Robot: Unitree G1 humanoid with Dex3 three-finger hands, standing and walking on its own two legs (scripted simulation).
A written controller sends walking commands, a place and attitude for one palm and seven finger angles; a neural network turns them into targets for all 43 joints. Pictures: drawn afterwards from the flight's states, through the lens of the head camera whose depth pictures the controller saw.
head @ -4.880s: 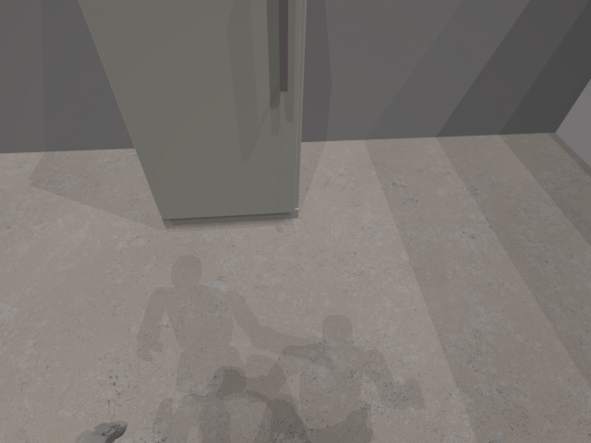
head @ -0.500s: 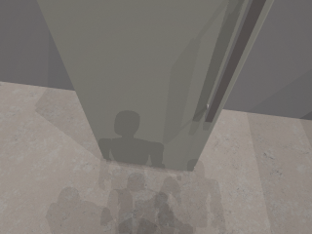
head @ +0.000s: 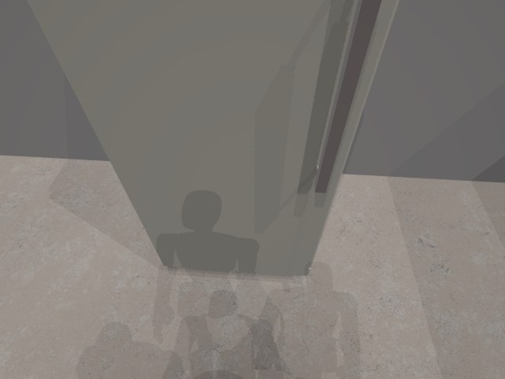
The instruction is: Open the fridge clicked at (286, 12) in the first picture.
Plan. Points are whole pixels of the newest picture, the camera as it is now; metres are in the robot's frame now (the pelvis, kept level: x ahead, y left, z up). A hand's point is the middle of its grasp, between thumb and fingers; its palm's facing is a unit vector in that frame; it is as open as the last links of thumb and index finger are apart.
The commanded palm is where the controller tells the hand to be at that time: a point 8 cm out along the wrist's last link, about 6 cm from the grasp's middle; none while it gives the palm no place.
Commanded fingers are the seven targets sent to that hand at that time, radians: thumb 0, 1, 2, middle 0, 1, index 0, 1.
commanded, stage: come to a stop and stand still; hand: right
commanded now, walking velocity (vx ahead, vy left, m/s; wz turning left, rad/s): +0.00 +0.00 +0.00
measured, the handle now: (341, 91) +0.55 -0.14 +0.17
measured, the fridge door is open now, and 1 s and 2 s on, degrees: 0 0 0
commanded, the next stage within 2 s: look again from close up in 0.50 s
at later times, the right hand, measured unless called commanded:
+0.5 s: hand out of the picture +0.00 -0.21 -0.18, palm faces -0.01 +0.98 -0.18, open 7.3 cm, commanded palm none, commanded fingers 0.00 -0.90 -0.90 0.20 0.30 0.20 0.30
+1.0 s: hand out of the picture -0.03 -0.18 -0.17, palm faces +0.01 +0.98 -0.20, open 7.3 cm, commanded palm none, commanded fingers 0.00 -0.90 -0.90 0.20 0.30 0.20 0.30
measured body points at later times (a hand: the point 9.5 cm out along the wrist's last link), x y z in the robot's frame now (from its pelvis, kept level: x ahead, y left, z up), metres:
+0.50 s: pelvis +0.00 -0.04 +0.00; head +0.01 -0.05 +0.45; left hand -0.02 +0.17 -0.15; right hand +0.00 -0.26 -0.16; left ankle +0.00 +0.13 -0.74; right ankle -0.03 -0.11 -0.74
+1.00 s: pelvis -0.04 -0.01 +0.00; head -0.06 +0.00 +0.45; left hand -0.02 +0.22 -0.16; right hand -0.03 -0.23 -0.16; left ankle +0.00 +0.13 -0.74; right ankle -0.03 -0.11 -0.74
